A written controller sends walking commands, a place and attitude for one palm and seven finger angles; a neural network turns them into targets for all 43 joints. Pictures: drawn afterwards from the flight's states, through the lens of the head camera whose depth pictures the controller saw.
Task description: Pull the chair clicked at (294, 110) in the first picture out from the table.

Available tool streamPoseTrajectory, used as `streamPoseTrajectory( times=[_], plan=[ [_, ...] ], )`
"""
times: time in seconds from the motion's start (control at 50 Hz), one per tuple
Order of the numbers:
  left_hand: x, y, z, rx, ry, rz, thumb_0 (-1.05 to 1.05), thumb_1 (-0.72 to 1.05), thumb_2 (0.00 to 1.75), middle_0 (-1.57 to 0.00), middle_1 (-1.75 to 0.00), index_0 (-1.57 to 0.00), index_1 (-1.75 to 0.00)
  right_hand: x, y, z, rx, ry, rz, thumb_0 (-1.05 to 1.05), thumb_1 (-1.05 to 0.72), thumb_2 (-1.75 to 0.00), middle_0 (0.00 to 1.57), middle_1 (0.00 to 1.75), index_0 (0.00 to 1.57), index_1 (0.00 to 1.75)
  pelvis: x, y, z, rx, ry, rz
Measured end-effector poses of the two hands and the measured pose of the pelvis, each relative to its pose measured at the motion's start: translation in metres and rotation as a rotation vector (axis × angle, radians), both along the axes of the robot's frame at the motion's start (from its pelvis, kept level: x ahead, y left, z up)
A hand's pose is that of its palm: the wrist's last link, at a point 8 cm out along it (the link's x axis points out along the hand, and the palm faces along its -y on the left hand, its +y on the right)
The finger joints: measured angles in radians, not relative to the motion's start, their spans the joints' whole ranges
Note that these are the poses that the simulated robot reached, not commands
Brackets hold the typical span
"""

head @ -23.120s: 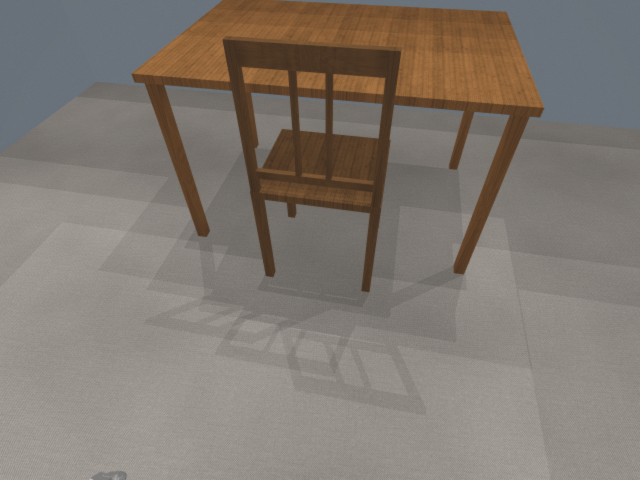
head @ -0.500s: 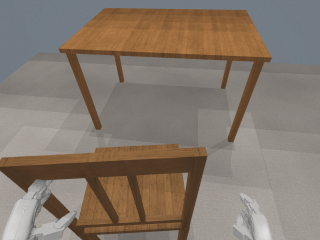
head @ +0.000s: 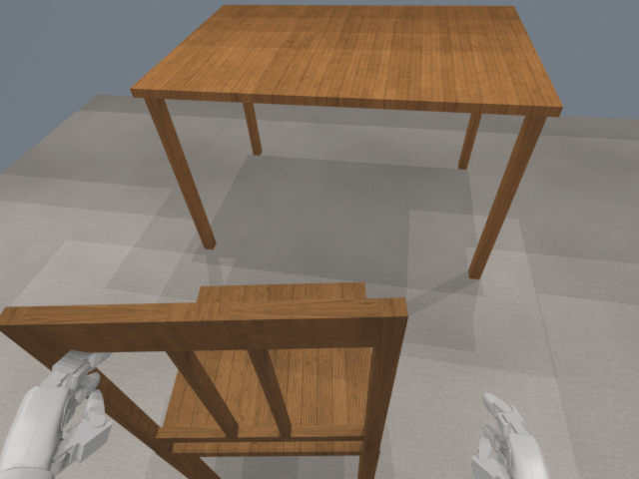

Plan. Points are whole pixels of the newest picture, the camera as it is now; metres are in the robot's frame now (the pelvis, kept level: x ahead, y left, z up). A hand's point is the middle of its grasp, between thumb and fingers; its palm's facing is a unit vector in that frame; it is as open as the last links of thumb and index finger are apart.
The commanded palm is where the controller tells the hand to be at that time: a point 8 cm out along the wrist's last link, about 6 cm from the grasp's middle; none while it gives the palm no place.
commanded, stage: draw the hand back to the body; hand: left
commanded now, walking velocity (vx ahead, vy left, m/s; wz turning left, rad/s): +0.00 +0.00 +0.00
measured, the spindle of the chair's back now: (209, 396) +0.23 +0.21 -0.08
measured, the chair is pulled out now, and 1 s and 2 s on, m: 0.68 0.67 0.67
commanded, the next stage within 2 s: step back with the hand held close in 0.02 s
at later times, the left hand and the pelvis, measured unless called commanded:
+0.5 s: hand (82, 440) +0.13 +0.27 +0.06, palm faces +0.08 -0.84 -0.54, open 6.7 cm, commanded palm +0.09 +0.31 +0.18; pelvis -0.06 +0.01 +0.00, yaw -2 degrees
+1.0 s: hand out of the picture +0.09 +0.31 +0.15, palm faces +0.38 -0.82 -0.43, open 7.4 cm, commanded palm +0.01 +0.35 +0.18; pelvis -0.14 +0.06 -0.01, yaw -2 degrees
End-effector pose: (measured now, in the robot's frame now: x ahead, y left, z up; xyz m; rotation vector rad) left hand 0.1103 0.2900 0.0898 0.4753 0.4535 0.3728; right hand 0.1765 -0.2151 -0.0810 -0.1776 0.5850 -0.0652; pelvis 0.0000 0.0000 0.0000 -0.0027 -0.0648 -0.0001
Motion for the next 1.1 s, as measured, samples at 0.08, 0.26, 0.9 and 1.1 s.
streamPoseTrajectory(
  times=[0.08,0.26,0.9,1.1],
  plan=[
    [0.0,0.0,0.0,0.001,0.001,-0.002,0.01,0.89,0.89,-0.28,-0.33,-0.37,-0.33,-0.001,0.002,0.0,0.005,-0.004,0.003,0.01,-0.9,-0.9,0.2,0.3,0.2,0.3,-0.001,0.0,0.0,0.001,-0.001,-0.002],
    [0.003,0.009,0.001,-0.018,-0.003,-0.05,0.01,0.9,0.9,-0.28,-0.33,-0.38,-0.33,-0.01,0.0,0.002,-0.006,0.063,-0.023,0.01,-0.9,-0.9,0.2,0.3,0.2,0.3,-0.015,0.002,0.003,-0.006,-0.002,-0.008],
    [-0.052,0.06,0.101,0.214,-0.699,-0.075,0.0,0.9,0.9,-0.2,-0.3,-0.23,-0.31,-0.14,0.017,-0.002,-0.028,0.109,-0.159,0.01,-0.9,-0.89,0.2,0.3,0.2,0.3,-0.116,0.047,-0.009,-0.013,0.029,-0.047],
    [-0.097,0.058,0.112,0.244,-0.729,-0.27,0.02,0.89,0.9,-0.21,-0.3,-0.22,-0.31,-0.21,0.035,0.005,-0.078,0.162,-0.176,0.01,-0.9,-0.9,0.2,0.3,0.2,0.3,-0.156,0.059,-0.008,-0.075,0.053,-0.013]
  ],
)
